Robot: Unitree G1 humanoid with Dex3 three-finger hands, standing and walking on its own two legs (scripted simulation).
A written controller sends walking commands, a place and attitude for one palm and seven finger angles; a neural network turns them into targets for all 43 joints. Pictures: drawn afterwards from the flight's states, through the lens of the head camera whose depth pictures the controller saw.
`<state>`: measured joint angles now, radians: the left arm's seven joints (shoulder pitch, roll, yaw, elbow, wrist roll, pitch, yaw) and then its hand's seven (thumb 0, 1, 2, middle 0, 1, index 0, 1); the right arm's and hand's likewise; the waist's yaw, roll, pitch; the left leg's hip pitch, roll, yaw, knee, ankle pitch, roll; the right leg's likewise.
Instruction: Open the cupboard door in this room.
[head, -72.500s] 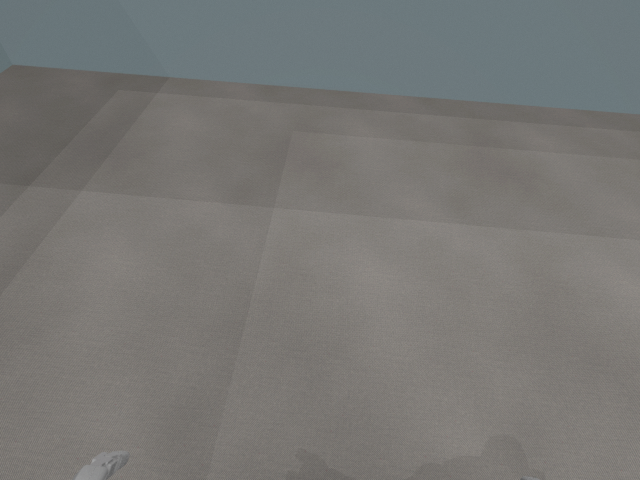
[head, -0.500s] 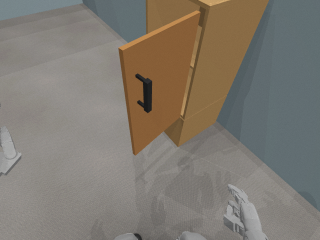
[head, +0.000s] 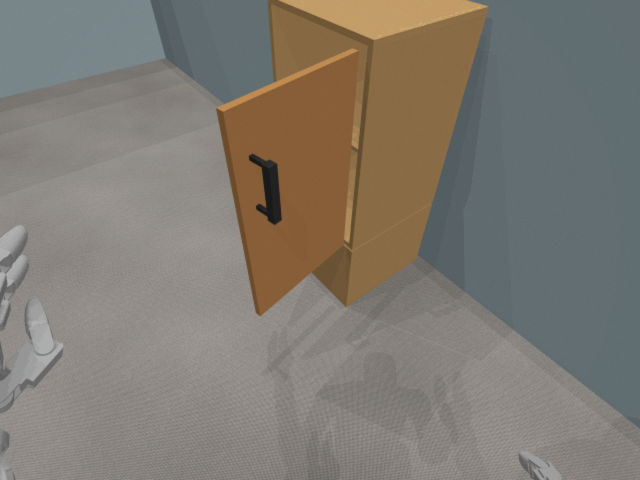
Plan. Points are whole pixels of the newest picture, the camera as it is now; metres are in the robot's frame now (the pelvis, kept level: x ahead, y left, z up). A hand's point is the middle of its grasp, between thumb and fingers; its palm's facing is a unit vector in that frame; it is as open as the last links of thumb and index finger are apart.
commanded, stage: stop stepping back and stand still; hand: left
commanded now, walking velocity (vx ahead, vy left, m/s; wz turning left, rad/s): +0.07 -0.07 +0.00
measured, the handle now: (265, 189) +0.62 +0.13 +0.01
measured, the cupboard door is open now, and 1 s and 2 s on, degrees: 100 100 100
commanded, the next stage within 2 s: let the arm hang, fingers relaxed in 0.20 s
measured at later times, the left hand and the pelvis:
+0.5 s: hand out of the picture +0.14 +0.20 -0.12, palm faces +0.04 -0.96 -0.29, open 7.4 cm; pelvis -0.01 +0.00 -0.01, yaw +1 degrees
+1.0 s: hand out of the picture -0.01 +0.18 -0.16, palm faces +0.06 -0.97 -0.24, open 7.3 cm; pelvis -0.03 +0.00 +0.01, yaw +2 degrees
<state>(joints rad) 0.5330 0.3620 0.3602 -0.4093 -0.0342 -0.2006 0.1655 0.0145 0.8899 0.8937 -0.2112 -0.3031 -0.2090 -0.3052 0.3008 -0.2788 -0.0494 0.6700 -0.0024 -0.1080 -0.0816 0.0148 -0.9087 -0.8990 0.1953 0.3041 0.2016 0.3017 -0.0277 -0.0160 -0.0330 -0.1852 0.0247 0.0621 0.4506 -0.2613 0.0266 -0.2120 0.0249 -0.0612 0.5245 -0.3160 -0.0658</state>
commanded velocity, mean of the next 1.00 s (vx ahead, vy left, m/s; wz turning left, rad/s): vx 0.01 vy -0.01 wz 0.00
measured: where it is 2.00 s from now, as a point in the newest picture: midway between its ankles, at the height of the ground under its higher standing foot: outside the picture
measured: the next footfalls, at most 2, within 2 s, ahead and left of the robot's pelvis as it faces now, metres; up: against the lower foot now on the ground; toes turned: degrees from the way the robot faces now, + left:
none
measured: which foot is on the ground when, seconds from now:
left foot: down 0.00-1.00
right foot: down 0.00-1.00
